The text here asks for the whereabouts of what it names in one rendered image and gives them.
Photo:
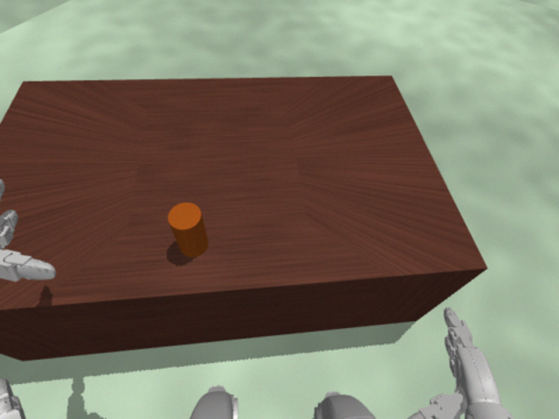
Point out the left robot hand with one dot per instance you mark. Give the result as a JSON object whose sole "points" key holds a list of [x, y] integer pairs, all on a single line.
{"points": [[14, 265]]}

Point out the can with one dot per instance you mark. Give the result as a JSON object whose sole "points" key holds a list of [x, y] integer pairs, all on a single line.
{"points": [[187, 224]]}

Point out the right robot hand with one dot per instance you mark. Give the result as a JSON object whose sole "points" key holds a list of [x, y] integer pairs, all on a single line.
{"points": [[474, 378]]}

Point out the left robot arm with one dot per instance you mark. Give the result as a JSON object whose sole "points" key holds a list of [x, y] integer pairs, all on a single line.
{"points": [[10, 406]]}

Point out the right robot arm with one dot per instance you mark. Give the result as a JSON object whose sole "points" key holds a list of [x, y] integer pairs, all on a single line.
{"points": [[487, 410]]}

